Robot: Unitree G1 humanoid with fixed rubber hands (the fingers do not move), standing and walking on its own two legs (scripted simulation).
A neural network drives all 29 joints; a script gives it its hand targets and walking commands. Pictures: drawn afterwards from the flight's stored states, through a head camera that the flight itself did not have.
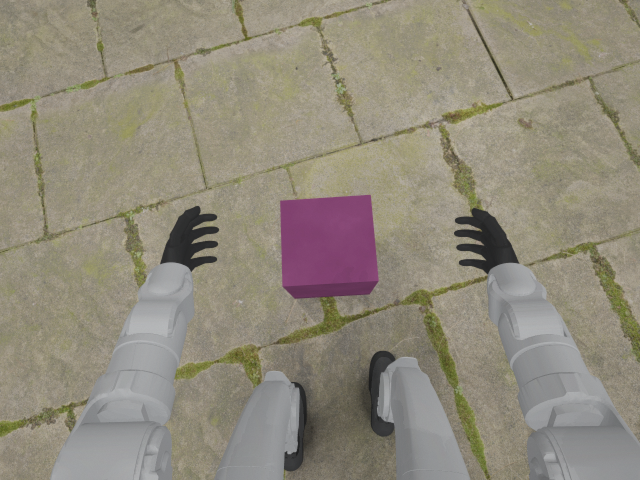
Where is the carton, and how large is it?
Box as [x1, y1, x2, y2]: [280, 195, 378, 298]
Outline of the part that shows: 370,195 280,201 282,286 295,298 368,294 377,282 378,278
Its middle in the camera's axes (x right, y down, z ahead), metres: +0.02 +0.04 +0.98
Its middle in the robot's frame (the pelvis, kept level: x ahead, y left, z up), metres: +0.49 +0.02 -0.57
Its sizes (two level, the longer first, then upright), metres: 0.210 0.200 0.250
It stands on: the floor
